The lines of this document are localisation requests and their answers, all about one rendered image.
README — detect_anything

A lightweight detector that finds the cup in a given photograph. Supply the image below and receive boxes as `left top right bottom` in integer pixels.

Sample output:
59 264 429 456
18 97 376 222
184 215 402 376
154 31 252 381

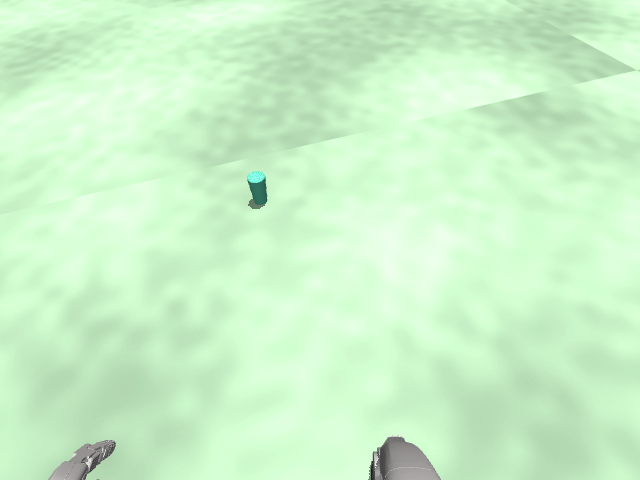
247 171 267 205

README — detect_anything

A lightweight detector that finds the left robot hand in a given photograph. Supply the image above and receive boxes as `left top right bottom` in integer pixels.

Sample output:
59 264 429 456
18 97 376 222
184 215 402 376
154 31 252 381
48 440 116 480

